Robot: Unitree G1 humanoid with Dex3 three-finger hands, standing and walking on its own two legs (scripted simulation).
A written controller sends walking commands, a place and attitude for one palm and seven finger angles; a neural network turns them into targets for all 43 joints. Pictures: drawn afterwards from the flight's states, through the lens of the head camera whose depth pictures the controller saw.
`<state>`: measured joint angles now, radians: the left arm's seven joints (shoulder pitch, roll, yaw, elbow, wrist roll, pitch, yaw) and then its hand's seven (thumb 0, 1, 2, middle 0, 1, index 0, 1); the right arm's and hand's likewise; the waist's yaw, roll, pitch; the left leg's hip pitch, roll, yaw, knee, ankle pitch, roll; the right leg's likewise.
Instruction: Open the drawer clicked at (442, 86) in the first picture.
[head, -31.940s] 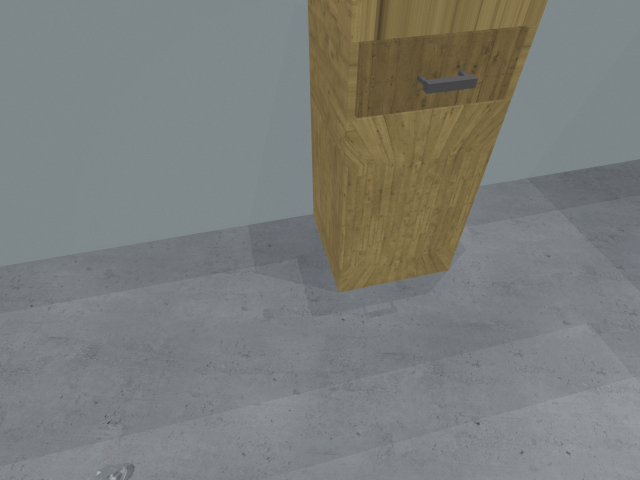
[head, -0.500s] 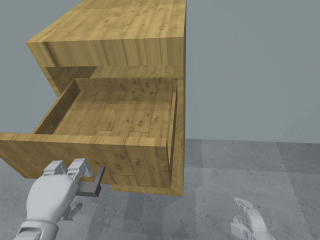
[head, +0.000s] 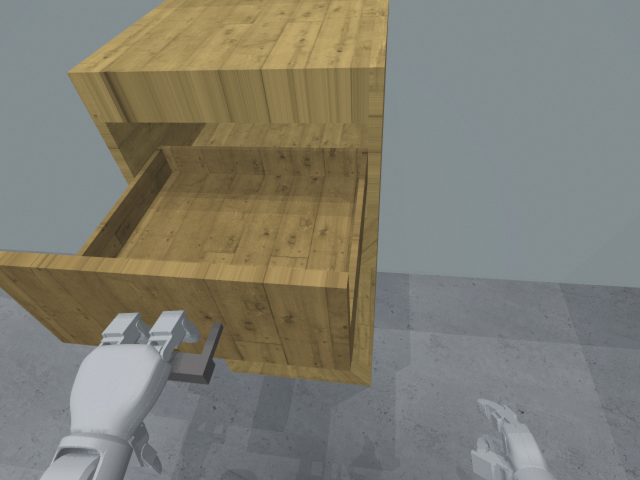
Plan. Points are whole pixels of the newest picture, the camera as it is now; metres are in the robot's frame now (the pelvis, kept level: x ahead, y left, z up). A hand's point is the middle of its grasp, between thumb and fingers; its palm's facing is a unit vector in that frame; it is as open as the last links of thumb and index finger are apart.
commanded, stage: lift the hand off the handle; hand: left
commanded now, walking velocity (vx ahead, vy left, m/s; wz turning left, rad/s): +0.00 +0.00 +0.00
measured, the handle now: (164, 346) +0.23 +0.22 +0.08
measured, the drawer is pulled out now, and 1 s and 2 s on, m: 0.30 0.29 0.29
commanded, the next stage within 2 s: draw the hand back to the body in 1.34 s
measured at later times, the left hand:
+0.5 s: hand (124, 358) +0.20 +0.24 +0.12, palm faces +0.13 -0.12 -0.98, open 13.3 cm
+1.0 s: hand (104, 331) +0.20 +0.24 +0.17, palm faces +0.12 -0.11 -0.99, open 13.3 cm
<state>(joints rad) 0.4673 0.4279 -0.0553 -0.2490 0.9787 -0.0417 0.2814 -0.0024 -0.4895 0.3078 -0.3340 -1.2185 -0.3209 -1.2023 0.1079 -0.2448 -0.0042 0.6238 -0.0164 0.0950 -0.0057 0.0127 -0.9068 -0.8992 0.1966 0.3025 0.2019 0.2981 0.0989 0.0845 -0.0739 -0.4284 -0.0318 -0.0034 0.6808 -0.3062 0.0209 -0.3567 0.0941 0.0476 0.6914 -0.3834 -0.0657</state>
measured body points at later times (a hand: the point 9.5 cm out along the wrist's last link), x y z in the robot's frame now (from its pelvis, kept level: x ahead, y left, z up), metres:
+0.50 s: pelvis +0.00 +0.02 +0.01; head -0.02 -0.03 +0.46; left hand +0.19 +0.24 +0.17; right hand +0.24 -0.18 -0.07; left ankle +0.03 +0.11 -0.72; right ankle -0.02 -0.08 -0.72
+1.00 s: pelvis -0.02 +0.03 +0.02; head -0.04 -0.02 +0.46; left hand +0.19 +0.24 +0.22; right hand +0.24 -0.14 -0.07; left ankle +0.03 +0.11 -0.72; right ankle -0.02 -0.08 -0.72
